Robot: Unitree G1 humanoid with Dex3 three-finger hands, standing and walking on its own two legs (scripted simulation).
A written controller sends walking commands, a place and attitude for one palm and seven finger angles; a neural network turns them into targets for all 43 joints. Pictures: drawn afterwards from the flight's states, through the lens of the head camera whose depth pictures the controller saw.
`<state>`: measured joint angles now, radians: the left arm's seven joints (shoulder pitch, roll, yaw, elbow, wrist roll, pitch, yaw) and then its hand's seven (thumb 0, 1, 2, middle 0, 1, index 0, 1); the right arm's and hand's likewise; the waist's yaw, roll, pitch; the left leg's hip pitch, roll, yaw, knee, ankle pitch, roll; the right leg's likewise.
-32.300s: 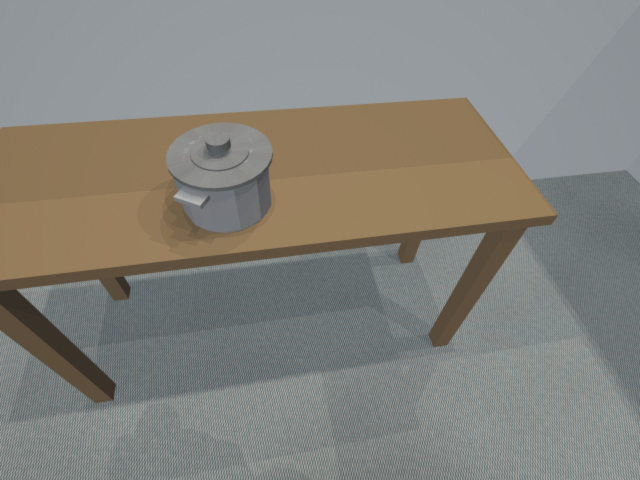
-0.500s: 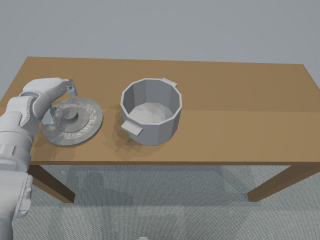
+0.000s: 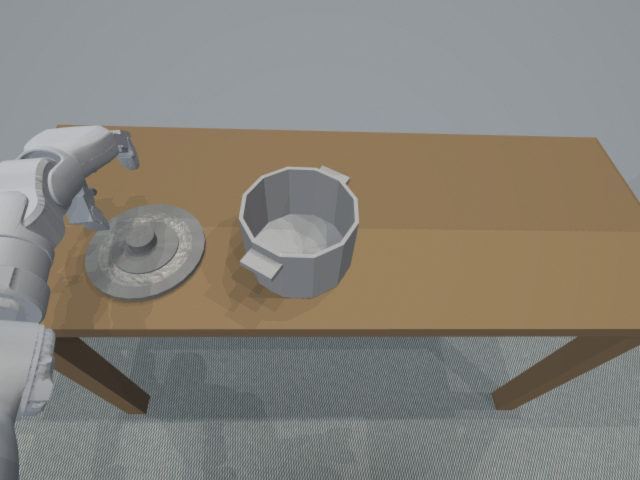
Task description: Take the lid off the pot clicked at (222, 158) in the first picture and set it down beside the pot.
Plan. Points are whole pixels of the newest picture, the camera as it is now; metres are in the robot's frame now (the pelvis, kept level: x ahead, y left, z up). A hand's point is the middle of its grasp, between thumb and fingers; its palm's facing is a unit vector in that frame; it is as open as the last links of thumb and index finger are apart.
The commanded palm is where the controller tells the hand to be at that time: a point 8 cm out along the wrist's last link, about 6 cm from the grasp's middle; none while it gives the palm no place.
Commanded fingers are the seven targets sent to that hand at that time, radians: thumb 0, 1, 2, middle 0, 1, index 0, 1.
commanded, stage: raise the empty hand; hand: left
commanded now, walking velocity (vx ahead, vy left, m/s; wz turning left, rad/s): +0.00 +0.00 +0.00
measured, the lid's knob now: (141, 239) +0.47 +0.28 -0.04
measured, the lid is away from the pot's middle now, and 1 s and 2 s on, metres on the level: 0.25 0.25 0.25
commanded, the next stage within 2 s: draw the hand back to the body in 0.06 s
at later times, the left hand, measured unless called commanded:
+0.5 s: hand (90, 213) +0.41 +0.28 +0.10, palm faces -0.30 -0.05 -0.95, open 11.0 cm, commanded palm +0.39 +0.28 +0.17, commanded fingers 0.00 -0.04 0.71 -0.38 -0.81 -0.38 -0.81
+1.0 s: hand (121, 191) +0.38 +0.21 +0.17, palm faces +0.30 -0.91 -0.29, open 10.7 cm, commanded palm +0.32 +0.26 +0.17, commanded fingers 0.00 0.26 0.77 -0.32 -0.64 -0.32 -0.64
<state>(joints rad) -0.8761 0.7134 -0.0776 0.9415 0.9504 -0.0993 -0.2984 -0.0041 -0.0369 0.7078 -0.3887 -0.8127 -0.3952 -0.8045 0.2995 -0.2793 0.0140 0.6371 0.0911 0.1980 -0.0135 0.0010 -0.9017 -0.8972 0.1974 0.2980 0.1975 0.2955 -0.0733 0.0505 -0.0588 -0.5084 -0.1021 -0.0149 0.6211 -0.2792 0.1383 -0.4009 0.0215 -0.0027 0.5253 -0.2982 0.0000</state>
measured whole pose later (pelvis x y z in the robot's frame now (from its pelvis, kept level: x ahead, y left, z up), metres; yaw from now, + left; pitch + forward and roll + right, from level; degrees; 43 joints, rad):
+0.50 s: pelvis +0.00 +0.00 +0.01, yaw +1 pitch +8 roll -4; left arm -0.65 0.69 -0.03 0.65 0.89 -0.12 -0.31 0.00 -0.04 0.71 -0.39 -0.81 -0.40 -0.80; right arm 0.25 -0.28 0.01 0.60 0.09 0.23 0.02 0.00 -0.90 -0.90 0.20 0.30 0.20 0.30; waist -0.04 0.07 -0.04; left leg -0.44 -0.11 -0.02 0.56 -0.25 0.14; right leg -0.34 0.01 -0.01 0.47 -0.27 0.00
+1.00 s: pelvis +0.01 -0.03 +0.02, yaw -2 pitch +0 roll -1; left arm -0.26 0.43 0.25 0.26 -0.03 -0.14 0.06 0.00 0.06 0.73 -0.36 -0.76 -0.37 -0.75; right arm 0.25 -0.24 0.06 0.61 0.05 -0.03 -0.02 0.00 -0.90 -0.90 0.20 0.30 0.20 0.30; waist -0.01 0.02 0.02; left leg -0.20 -0.08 0.00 0.44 -0.24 0.09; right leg -0.13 0.03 -0.02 0.40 -0.26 -0.03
